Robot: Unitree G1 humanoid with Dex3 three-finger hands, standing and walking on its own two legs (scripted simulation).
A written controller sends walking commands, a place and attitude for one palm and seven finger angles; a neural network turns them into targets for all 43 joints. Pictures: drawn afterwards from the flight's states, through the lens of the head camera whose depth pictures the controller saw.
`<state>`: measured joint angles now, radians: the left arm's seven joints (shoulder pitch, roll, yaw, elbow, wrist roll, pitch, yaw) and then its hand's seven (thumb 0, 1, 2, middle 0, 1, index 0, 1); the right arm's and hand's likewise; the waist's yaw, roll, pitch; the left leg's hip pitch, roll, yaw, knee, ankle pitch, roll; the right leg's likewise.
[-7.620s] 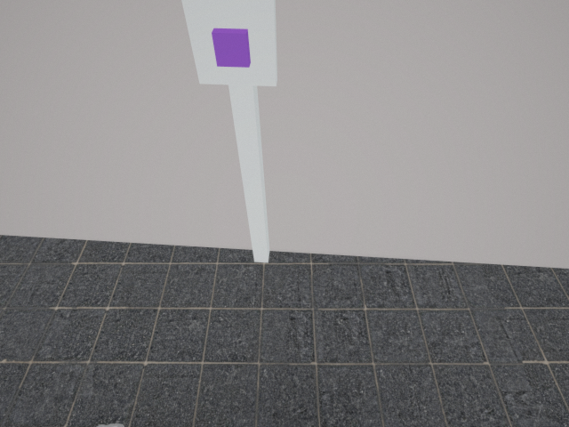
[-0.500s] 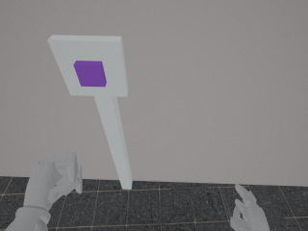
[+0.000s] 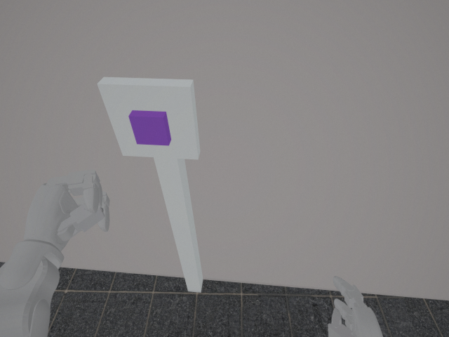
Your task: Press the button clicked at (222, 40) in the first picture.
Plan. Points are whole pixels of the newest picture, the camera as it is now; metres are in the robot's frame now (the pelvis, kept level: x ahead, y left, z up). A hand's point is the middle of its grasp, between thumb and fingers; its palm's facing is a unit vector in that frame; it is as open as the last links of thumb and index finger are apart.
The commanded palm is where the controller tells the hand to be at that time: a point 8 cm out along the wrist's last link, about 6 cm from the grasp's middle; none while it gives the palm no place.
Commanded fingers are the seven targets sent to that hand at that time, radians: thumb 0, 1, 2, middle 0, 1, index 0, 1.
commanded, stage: raise the hand and make a fist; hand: left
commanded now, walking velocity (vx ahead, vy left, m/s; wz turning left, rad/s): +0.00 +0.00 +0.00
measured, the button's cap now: (151, 127) +0.47 +0.21 +0.16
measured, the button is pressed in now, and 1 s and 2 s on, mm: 0 0 0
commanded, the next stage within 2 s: aim a knuckle at the button in 0.32 s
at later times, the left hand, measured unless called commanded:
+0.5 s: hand (113, 229) +0.23 +0.20 +0.14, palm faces +0.06 -1.00 -0.08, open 3.1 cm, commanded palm +0.20 +0.25 +0.15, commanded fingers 0.00 0.90 0.90 -1.30 -1.50 -1.30 -1.50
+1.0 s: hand (118, 192) +0.29 +0.22 +0.14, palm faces +0.10 -0.99 -0.04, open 3.1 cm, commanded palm +0.27 +0.26 +0.14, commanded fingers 0.00 0.90 0.90 -1.30 -1.50 -1.30 -1.50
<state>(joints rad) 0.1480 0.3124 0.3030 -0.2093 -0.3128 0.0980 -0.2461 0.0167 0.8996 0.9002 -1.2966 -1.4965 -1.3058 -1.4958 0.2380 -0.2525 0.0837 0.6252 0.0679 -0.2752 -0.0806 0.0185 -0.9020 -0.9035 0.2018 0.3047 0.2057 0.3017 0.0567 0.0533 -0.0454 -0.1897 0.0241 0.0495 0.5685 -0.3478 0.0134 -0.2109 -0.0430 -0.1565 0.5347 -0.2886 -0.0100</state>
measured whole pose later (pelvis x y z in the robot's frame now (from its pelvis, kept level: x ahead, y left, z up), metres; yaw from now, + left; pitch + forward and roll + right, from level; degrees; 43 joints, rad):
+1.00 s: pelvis -0.01 -0.01 +0.00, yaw -1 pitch -2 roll +0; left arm -0.11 0.33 0.33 0.17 -0.27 0.02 -0.24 0.02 0.90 0.90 -1.30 -1.50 -1.30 -1.50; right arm 0.24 -0.27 0.05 0.65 0.07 -0.25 -0.09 0.02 -0.90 -0.90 0.20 0.30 0.20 0.30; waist 0.02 0.04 -0.01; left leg -0.19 0.04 0.07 0.53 -0.30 0.00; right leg -0.23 -0.03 -0.13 0.52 -0.26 -0.03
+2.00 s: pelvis -0.01 +0.01 +0.00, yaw -3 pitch +2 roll +0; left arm -0.34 0.31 0.30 0.48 -0.22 -0.11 -0.19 0.02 0.90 0.90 -1.30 -1.50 -1.30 -1.50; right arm 0.31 -0.26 0.04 0.66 0.06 -0.12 -0.06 0.02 -0.90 -0.90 0.20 0.30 0.20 0.30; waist -0.01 0.03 -0.03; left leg -0.25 0.02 0.10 0.54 -0.32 0.02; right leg -0.30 -0.04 -0.10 0.52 -0.25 -0.01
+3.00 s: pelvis -0.01 +0.00 +0.00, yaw -3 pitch +4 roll +0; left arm -0.53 0.37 0.32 0.71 -0.19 -0.15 -0.20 0.02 0.90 0.90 -1.30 -1.50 -1.30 -1.50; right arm 0.31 -0.27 0.04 0.65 0.06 -0.09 -0.08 0.01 -0.90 -0.90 0.20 0.30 0.20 0.30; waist -0.04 0.02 -0.02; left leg -0.31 0.03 0.09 0.57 -0.32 0.01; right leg -0.36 -0.03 -0.11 0.55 -0.26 -0.02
